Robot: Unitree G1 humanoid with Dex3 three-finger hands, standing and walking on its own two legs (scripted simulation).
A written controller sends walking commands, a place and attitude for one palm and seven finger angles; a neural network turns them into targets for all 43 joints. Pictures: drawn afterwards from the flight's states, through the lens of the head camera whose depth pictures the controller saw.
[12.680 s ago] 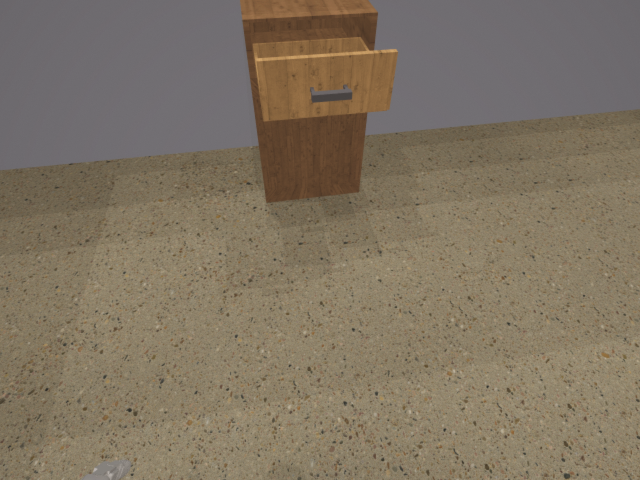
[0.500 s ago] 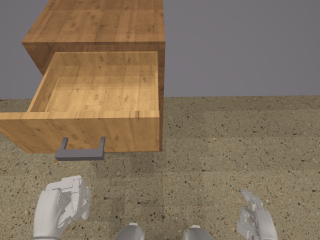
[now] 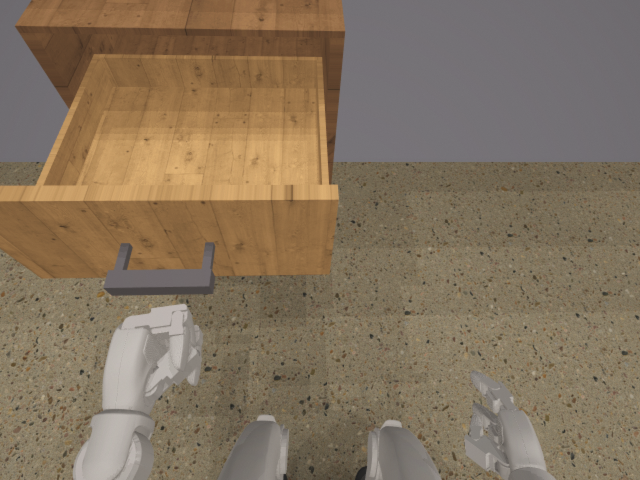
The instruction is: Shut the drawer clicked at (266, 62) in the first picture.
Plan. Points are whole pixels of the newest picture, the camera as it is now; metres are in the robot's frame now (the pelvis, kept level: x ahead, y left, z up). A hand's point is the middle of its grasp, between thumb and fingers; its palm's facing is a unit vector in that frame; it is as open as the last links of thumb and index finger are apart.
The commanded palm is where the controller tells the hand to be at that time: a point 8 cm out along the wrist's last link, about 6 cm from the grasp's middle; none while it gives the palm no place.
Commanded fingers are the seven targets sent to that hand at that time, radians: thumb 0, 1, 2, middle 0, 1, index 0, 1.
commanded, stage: bring the fist close to the handle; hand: left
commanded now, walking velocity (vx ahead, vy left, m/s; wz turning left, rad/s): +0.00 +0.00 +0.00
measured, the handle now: (164, 266) +0.35 +0.21 +0.04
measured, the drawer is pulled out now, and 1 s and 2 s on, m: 0.29 0.29 0.17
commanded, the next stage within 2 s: push the drawer shut in 0.36 s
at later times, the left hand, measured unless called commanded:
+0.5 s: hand (197, 349) +0.25 +0.15 +0.05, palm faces +0.08 -1.00 -0.02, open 3.3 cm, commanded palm +0.24 +0.20 +0.04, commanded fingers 0.00 0.90 0.90 -1.40 -1.60 -1.40 -1.60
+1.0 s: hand (209, 321) +0.29 +0.15 +0.02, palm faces +0.06 -1.00 -0.05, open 3.6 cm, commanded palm +0.29 +0.20 +0.04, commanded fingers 0.00 0.90 0.90 -1.40 -1.60 -1.40 -1.60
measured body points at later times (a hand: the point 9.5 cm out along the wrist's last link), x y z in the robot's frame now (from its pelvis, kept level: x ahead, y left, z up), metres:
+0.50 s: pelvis +0.00 +0.00 +0.00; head +0.11 +0.01 +0.44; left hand +0.24 +0.20 +0.05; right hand +0.20 -0.22 -0.08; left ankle +0.01 +0.10 -0.62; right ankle +0.02 -0.12 -0.62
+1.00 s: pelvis +0.00 -0.01 +0.00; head +0.11 +0.00 +0.44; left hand +0.28 +0.20 +0.03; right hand +0.17 -0.25 -0.10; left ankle +0.01 +0.10 -0.62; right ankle +0.02 -0.12 -0.62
